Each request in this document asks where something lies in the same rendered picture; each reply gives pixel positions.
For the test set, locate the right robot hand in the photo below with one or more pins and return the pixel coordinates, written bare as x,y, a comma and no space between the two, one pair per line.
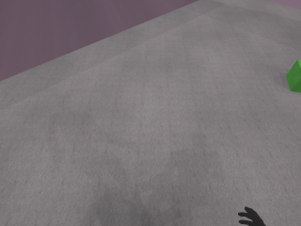
251,214

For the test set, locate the carton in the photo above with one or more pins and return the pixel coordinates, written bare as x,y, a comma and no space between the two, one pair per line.
294,77

